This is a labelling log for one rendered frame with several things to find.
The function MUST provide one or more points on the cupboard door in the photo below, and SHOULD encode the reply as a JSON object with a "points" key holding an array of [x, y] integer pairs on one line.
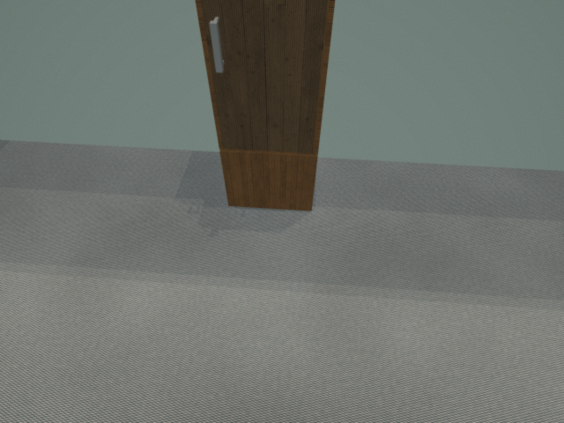
{"points": [[267, 95]]}

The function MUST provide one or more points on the handle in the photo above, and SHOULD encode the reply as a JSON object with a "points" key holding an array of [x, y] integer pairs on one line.
{"points": [[215, 40]]}

